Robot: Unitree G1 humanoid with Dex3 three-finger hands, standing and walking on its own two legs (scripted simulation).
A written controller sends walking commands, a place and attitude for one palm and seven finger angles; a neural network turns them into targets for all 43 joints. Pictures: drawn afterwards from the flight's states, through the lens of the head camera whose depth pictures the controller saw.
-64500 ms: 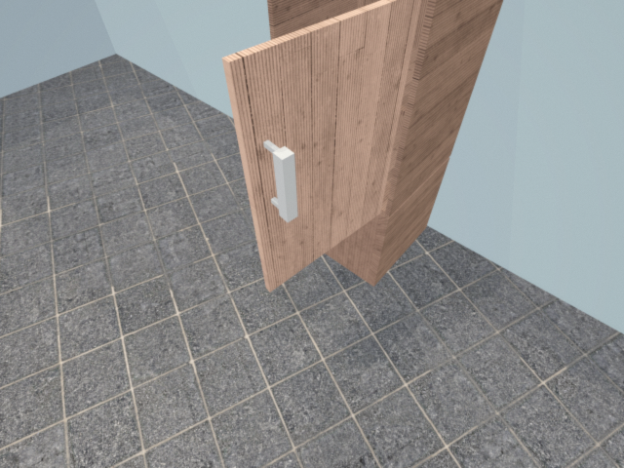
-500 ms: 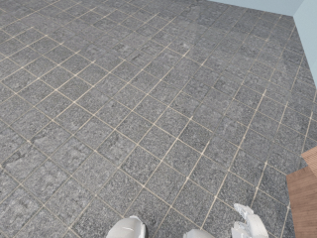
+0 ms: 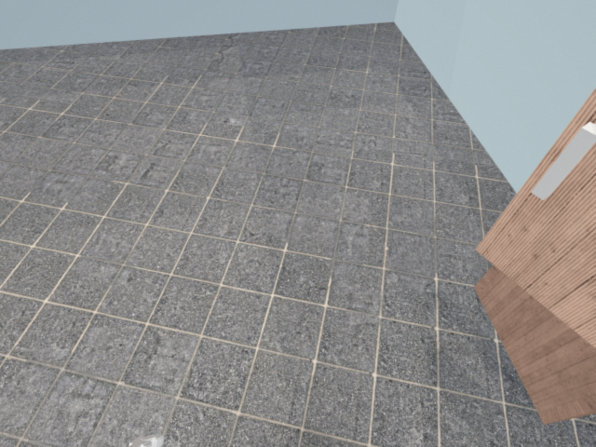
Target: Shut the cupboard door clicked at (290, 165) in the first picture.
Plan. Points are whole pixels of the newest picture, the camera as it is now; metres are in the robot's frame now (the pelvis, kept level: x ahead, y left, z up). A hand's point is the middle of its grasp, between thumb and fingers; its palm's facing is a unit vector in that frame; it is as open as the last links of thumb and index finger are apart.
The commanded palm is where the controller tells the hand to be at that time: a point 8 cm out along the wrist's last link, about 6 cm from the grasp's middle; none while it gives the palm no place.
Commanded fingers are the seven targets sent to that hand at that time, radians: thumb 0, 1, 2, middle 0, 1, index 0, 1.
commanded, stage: turn to face it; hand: left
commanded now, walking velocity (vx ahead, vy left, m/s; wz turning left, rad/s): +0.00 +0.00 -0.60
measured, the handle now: (570, 159) +0.57 -0.45 +0.04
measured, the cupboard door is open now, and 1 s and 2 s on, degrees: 27 27 27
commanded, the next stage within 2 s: take the last steps up to it in 1.40 s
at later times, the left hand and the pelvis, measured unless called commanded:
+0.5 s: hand (168, 434) +0.16 +0.21 -0.16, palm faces -0.23 -0.95 -0.21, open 7.4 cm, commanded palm none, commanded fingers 0.00 0.90 0.90 -0.20 -0.30 -0.20 -0.30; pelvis +0.02 +0.03 +0.01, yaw -17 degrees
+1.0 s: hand (214, 406) +0.19 +0.14 -0.15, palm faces -0.53 -0.81 -0.25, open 7.4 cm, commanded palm none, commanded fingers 0.00 0.90 0.90 -0.20 -0.30 -0.20 -0.30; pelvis +0.02 +0.01 +0.01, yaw -34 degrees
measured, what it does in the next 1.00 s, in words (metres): steps on the spot, turning right: left foot, then right foot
